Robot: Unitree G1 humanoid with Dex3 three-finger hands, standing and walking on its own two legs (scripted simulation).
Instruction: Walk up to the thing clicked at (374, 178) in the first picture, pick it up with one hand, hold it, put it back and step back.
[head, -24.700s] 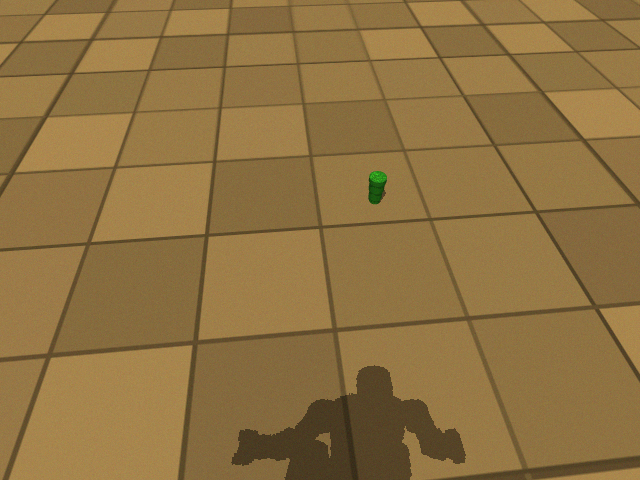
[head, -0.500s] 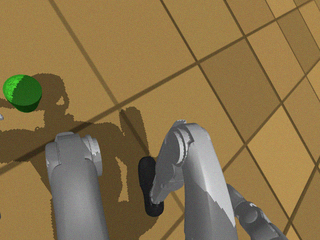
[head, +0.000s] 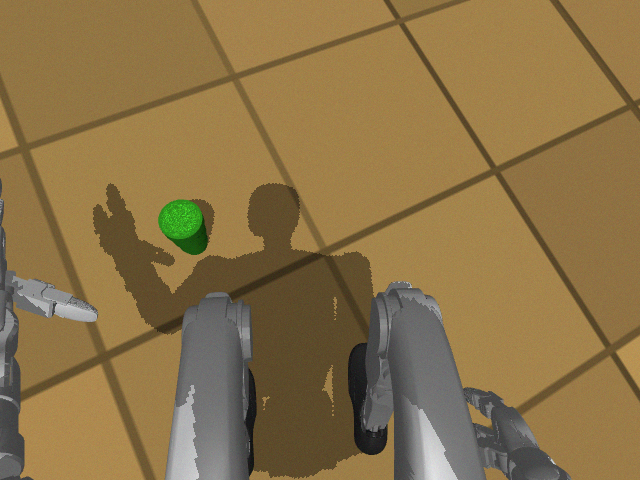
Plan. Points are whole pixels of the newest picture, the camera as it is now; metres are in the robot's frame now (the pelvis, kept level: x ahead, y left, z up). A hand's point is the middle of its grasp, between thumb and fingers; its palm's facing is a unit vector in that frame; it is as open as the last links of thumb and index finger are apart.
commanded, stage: home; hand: left
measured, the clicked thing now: (188, 232) +0.47 +0.22 -0.35
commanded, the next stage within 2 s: none
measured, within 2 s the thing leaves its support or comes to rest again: neither
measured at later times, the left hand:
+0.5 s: hand (15, 290) +0.29 +0.23 +0.12, palm faces +0.17 -0.92 -0.36, open 17.5 cm
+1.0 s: hand out of the picture +0.25 +0.19 +0.24, palm faces +0.18 -0.94 -0.29, open 17.6 cm
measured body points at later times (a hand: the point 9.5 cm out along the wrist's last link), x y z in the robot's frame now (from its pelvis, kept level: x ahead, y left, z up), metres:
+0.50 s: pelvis +0.07 -0.01 +0.23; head +0.17 +0.02 +0.66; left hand +0.28 +0.28 +0.14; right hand +0.25 -0.25 +0.14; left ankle +0.08 +0.11 -0.39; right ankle +0.12 -0.14 -0.39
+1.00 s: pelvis +0.10 +0.00 +0.30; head +0.11 +0.01 +0.75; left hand +0.23 +0.24 +0.26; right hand +0.28 -0.22 +0.23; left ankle +0.08 +0.11 -0.39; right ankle +0.12 -0.14 -0.39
